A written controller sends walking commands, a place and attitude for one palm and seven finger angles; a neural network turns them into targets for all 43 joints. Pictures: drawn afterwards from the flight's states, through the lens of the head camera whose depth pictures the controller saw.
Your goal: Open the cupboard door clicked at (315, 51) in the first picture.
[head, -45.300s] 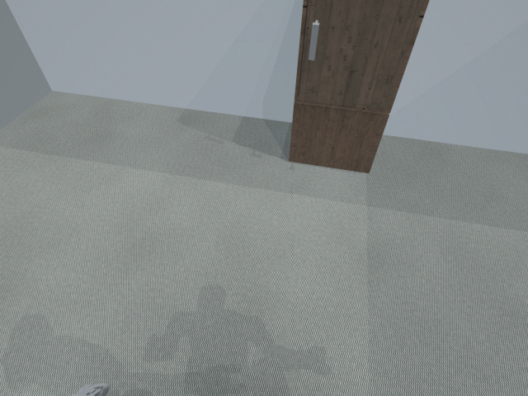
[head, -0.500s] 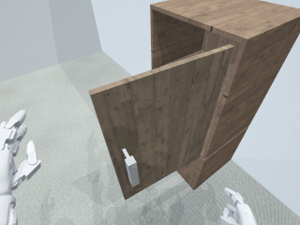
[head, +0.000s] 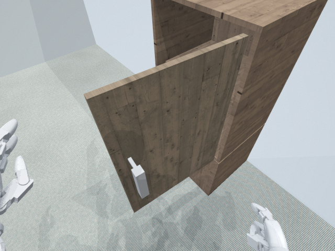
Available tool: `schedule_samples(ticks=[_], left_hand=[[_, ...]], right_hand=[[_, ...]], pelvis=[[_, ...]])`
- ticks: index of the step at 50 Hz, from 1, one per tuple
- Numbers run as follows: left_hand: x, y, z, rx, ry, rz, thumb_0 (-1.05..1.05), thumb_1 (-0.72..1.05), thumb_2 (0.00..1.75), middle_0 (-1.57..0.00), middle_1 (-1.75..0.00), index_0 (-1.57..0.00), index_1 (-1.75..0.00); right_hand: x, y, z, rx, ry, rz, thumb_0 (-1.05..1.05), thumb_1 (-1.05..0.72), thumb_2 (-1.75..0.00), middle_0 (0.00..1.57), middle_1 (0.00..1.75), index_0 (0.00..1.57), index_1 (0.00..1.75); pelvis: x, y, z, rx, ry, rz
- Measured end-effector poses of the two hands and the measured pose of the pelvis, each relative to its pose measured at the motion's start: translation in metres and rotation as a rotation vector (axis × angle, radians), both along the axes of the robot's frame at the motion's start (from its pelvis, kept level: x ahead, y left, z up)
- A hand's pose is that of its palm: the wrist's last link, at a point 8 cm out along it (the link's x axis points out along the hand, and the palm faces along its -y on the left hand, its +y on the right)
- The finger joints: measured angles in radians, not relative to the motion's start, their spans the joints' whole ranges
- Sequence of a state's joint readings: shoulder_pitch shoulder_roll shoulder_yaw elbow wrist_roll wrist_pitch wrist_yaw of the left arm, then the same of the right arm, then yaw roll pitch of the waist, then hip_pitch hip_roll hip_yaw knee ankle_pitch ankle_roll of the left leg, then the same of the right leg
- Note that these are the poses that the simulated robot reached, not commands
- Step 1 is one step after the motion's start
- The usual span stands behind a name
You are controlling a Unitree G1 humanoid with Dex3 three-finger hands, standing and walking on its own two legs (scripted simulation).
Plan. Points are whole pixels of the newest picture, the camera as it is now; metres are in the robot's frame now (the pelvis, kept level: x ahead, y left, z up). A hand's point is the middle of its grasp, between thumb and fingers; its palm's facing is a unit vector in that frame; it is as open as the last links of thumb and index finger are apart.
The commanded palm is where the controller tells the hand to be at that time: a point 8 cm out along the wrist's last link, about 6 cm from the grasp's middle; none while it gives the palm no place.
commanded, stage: step back with the hand held close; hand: left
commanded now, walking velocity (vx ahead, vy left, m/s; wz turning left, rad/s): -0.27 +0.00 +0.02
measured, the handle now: (137, 177) +0.32 +0.12 -0.06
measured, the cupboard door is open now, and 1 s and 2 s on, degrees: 84 84 84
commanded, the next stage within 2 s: stop stepping back and stand still in 1.04 s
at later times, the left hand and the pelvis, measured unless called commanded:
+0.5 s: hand out of the picture +0.12 +0.29 +0.14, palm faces +0.46 -0.74 -0.49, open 7.4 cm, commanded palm +0.05 +0.33 +0.17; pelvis -0.07 +0.02 -0.02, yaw +3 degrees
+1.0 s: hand out of the picture +0.05 +0.29 +0.17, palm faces +0.48 -0.78 -0.39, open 7.4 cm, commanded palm -0.01 +0.32 +0.17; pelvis -0.14 +0.02 -0.01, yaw +1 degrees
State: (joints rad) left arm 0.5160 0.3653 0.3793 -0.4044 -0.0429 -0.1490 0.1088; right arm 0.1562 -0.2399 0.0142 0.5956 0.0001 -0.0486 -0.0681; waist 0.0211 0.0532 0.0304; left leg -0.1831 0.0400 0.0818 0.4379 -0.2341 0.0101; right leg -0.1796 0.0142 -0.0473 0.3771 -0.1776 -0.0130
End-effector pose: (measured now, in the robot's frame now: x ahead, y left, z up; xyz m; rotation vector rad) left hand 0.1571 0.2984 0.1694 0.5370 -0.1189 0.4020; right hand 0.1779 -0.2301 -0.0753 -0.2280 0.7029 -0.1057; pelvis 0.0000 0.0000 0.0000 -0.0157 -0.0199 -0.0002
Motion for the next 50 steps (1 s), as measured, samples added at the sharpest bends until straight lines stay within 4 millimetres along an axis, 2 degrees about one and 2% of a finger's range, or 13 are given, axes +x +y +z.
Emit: schedule_samples(ticks=[4, 9, 22, 31, 39, 45, 50], left_hand=[[-0.003, 0.000, -0.005, 0.011, 0.034, -0.047, 0.01, 0.89, 0.89, -0.21, -0.30, -0.21, -0.30], [-0.015, 0.008, -0.001, 0.045, 0.004, -0.067, 0.01, 0.89, 0.89, -0.21, -0.30, -0.21, -0.30], [-0.066, 0.027, -0.006, 0.075, -0.088, -0.016, 0.01, 0.89, 0.89, -0.21, -0.30, -0.21, -0.30], [-0.103, 0.025, 0.000, 0.100, -0.177, 0.034, 0.01, 0.89, 0.89, -0.21, -0.30, -0.21, -0.30], [-0.112, 0.030, -0.007, 0.057, -0.185, -0.037, 0.01, 0.89, 0.89, -0.21, -0.30, -0.21, -0.30], [-0.135, 0.040, 0.013, 0.098, -0.206, -0.027, 0.01, 0.88, 0.89, -0.21, -0.30, -0.21, -0.30], [-0.149, 0.029, 0.014, 0.021, -0.215, -0.017, 0.01, 0.89, 0.89, -0.21, -0.30, -0.21, -0.30]], right_hand=[[-0.014, -0.005, 0.001, -0.027, 0.020, -0.044, 0.01, -0.90, -0.90, 0.20, 0.30, 0.20, 0.30], [-0.033, -0.003, 0.003, -0.049, 0.029, -0.066, 0.01, -0.90, -0.90, 0.20, 0.30, 0.20, 0.30], [-0.080, 0.021, -0.008, -0.055, 0.028, -0.016, 0.01, -0.90, -0.90, 0.20, 0.30, 0.20, 0.30], [-0.094, 0.028, -0.022, -0.035, 0.026, 0.045, 0.01, -0.90, -0.90, 0.20, 0.30, 0.20, 0.30], [-0.114, 0.026, -0.014, -0.083, 0.038, 0.023, 0.01, -0.90, -0.90, 0.20, 0.30, 0.20, 0.30], [-0.135, 0.035, -0.002, -0.062, 0.036, 0.021, 0.01, -0.90, -0.90, 0.20, 0.30, 0.20, 0.30], [-0.148, 0.040, 0.004, -0.037, 0.019, 0.054, 0.01, -0.90, -0.90, 0.20, 0.30, 0.20, 0.30]], pelvis=[[-0.009, 0.006, -0.001, 0.005, 0.009, -0.007], [-0.024, 0.012, -0.004, 0.007, 0.009, -0.010], [-0.065, 0.022, -0.017, -0.005, -0.002, 0.029], [-0.085, 0.016, -0.027, -0.006, -0.020, 0.050], [-0.110, 0.026, -0.027, -0.028, -0.009, 0.061], [-0.125, 0.023, -0.014, -0.066, 0.021, 0.052], [-0.142, 0.016, -0.006, -0.066, 0.069, 0.013]])
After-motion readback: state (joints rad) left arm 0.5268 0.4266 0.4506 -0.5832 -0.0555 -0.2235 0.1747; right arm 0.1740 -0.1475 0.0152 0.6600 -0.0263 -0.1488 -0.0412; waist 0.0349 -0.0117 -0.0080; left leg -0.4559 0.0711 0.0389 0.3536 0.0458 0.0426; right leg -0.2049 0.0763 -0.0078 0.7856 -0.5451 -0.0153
